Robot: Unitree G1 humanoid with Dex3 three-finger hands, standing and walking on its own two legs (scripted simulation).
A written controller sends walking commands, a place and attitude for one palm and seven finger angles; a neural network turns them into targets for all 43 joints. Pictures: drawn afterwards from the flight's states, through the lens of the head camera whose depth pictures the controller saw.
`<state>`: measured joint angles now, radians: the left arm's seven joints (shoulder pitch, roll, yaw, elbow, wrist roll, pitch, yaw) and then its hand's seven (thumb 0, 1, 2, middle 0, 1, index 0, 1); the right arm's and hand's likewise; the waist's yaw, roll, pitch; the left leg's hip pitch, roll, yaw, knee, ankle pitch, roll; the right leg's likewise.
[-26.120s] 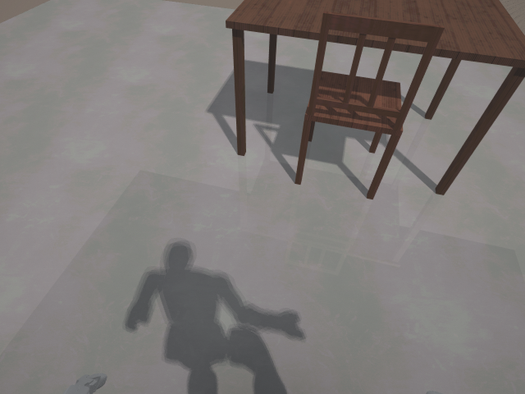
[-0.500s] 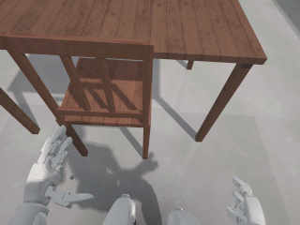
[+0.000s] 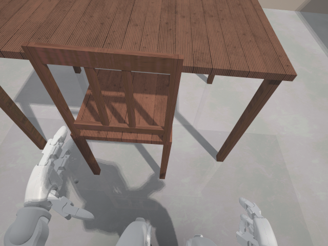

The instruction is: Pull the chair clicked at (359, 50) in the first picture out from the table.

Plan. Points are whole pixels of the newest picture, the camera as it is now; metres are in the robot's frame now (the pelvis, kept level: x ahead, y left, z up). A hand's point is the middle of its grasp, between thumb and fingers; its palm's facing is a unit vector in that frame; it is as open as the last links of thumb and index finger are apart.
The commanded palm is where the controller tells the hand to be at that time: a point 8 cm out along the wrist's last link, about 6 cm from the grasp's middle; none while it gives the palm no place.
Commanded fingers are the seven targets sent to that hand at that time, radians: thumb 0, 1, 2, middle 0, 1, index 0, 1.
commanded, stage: raise the hand toward the chair's back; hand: left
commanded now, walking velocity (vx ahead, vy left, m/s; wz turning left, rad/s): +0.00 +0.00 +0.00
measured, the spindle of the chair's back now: (99, 99) +0.53 +0.25 -0.03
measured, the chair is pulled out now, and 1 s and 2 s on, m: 0.00 0.00 0.00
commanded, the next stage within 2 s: aim the fingers beside a spindle in 0.46 s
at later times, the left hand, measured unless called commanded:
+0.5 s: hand (91, 179) +0.25 +0.18 +0.05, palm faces +0.03 -1.00 -0.06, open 16.9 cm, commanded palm +0.23 +0.24 +0.05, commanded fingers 0.00 -0.50 0.30 -0.06 -0.08 -0.06 -0.08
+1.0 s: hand (108, 160) +0.30 +0.16 +0.03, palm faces +0.01 -1.00 -0.05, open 16.9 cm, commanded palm +0.28 +0.22 +0.03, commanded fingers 0.00 -0.50 0.30 -0.06 -0.08 -0.06 -0.08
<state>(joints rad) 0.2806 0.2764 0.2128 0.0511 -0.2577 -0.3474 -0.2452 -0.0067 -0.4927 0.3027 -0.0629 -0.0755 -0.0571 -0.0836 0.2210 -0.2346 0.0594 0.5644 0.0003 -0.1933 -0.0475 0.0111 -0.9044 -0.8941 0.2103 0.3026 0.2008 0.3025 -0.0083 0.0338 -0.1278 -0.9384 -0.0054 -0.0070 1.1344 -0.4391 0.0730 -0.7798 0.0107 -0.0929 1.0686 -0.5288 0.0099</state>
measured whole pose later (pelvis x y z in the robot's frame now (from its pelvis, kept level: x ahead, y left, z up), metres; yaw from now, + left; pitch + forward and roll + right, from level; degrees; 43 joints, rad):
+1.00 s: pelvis +0.01 -0.04 +0.00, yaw -1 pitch +16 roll -2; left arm 0.10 0.26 0.24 0.27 -0.27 -0.38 -0.26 -0.01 -0.49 0.30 -0.06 -0.08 -0.06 -0.08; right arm 0.23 -0.26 0.03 0.60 0.01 -0.18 -0.04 0.01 -0.91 -0.89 0.21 0.30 0.20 0.30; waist -0.03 0.04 -0.15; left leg -0.97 0.02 -0.01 1.14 -0.46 0.01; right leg -0.84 0.04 -0.09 1.12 -0.57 -0.05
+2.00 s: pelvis -0.01 -0.03 -0.04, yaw -2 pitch +22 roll -3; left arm -0.35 0.24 0.19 0.64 -0.13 -0.46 -0.08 -0.01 -0.50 0.30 -0.06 -0.08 -0.06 -0.08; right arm 0.23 -0.25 0.03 0.62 -0.03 -0.06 0.00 0.01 -0.91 -0.89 0.21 0.30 0.20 0.30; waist -0.06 0.03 -0.17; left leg -1.20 0.02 0.01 1.29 -0.48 0.04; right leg -1.07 0.03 -0.08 1.28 -0.60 -0.03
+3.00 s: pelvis +0.00 -0.03 -0.04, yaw -2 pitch +22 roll -3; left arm -0.25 0.23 0.20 0.56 -0.16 -0.48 -0.11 -0.01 -0.50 0.30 -0.06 -0.08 -0.06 -0.08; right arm 0.22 -0.25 0.02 0.60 -0.02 -0.03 0.00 0.01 -0.91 -0.89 0.21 0.30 0.20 0.30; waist -0.06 0.04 -0.16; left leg -1.17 0.03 0.00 1.28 -0.49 0.03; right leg -1.05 0.04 -0.08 1.27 -0.61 -0.04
